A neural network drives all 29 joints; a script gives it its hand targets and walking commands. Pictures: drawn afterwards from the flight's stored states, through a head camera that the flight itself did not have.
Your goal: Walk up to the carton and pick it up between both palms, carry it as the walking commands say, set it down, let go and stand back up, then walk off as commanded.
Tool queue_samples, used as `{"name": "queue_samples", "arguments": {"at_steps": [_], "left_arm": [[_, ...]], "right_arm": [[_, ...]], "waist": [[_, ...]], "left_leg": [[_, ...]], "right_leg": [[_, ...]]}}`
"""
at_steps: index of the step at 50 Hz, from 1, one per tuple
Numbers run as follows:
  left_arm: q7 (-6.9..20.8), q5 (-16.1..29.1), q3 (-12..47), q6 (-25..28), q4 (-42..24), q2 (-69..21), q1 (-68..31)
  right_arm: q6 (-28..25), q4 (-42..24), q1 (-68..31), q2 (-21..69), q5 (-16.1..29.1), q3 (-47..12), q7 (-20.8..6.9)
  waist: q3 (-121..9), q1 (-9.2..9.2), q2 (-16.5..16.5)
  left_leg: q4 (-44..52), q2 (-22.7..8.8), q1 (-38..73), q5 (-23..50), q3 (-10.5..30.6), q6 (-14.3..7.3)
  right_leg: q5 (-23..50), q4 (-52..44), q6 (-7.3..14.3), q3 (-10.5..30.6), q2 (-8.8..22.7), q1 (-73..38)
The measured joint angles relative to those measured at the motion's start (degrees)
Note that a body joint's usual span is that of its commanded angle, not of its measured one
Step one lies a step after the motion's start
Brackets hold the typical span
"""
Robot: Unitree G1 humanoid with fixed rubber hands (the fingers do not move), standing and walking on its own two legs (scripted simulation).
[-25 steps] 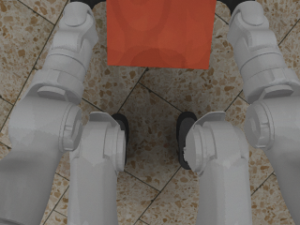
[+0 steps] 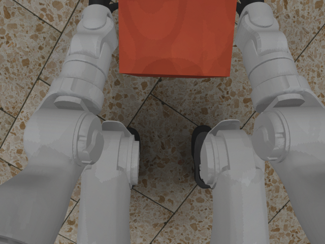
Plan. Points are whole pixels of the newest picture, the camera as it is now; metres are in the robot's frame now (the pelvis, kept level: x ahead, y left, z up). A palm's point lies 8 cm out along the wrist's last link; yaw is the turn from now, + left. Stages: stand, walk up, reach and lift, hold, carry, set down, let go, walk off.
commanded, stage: reach and lift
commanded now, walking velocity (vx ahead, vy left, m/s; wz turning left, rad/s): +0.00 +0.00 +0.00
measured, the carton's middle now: (173, 13) +0.54 -0.02 -0.23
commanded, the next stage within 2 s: none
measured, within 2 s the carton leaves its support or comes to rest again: leaves its support in 0.14 s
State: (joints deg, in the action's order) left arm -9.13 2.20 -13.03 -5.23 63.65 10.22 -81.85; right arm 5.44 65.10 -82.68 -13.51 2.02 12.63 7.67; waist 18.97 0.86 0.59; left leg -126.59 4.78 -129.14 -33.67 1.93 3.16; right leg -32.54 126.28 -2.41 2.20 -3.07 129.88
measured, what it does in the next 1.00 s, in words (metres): stands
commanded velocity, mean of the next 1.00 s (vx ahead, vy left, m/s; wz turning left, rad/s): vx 0.00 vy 0.00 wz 0.00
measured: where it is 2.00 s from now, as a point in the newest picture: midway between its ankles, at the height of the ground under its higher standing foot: (165, 167)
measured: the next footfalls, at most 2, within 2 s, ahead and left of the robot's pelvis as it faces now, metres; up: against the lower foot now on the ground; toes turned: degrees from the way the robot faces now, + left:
none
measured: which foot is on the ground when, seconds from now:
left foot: down 0.00-1.00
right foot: down 0.00-1.00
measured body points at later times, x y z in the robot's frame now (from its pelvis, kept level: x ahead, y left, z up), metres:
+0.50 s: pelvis +0.00 +0.00 +0.00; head +0.35 -0.01 +0.28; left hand +0.54 +0.12 -0.15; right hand +0.55 -0.16 -0.15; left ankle +0.11 +0.12 -0.33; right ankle +0.11 -0.13 -0.33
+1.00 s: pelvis +0.00 +0.00 +0.04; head +0.34 -0.01 +0.34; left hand +0.55 +0.12 -0.09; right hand +0.55 -0.16 -0.08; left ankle +0.11 +0.13 -0.33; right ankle +0.11 -0.13 -0.33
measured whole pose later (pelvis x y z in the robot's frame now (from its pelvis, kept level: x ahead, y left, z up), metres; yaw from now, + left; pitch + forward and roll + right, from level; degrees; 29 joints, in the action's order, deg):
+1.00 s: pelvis +0.00 +0.00 +0.04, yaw +0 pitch +43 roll +1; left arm -7.1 -6.7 -22.8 -15.5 45.6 3.3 -71.5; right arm 15.7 47.6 -74.0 -5.5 -8.8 23.6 6.4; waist 4.7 0.6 0.1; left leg -118.2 7.1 -128.1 -33.0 3.2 4.5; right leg -31.5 118.2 -3.7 4.2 -6.6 129.4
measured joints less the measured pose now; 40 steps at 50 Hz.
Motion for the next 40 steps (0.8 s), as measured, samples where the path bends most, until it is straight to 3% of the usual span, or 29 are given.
{"name": "queue_samples", "arguments": {"at_steps": [8, 24, 40], "left_arm": [[1.41, -2.79, -2.49, -2.71, -2.20, -0.72, 2.14], [-0.11, -2.21, -2.39, -4.59, -8.29, -2.74, 5.75], [0.66, -6.34, -7.07, -9.04, -15.15, -5.42, 7.84]], "right_arm": [[3.37, -3.82, 2.64, 1.38, -3.37, 2.62, -1.81], [5.00, -9.54, 5.89, 3.27, -3.34, 4.21, 0.61], [9.15, -14.76, 6.72, 5.44, -7.64, 8.60, -0.88]], "waist": [[-1.91, 0.16, 0.56], [-4.93, -0.34, -0.08], [-10.02, -0.22, -0.39]], "left_leg": [[-1.42, 0.69, -0.46, -1.13, 0.31, 0.26], [-0.29, 1.45, -0.66, -0.74, 0.70, 0.91], [4.68, 1.86, 0.05, 0.88, 0.76, 0.97]], "right_leg": [[-1.28, 1.44, -0.09, -0.03, -0.22, 0.35], [-0.66, 0.31, -0.71, 0.49, -1.53, 0.74], [1.24, -4.67, -1.59, 1.68, -3.12, 0.24]]}}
